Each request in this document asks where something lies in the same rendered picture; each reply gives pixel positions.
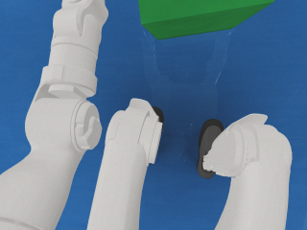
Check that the carton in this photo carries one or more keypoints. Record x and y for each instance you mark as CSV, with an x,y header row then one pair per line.
x,y
175,18

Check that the robot left thigh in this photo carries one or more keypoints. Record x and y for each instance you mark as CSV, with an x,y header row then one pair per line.
x,y
117,198

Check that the left robot upper arm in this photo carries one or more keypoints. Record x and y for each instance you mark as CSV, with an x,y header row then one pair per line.
x,y
33,193

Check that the robot left shin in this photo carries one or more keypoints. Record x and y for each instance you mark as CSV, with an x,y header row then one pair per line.
x,y
116,118

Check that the left robot forearm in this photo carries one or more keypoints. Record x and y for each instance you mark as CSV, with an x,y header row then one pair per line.
x,y
70,73

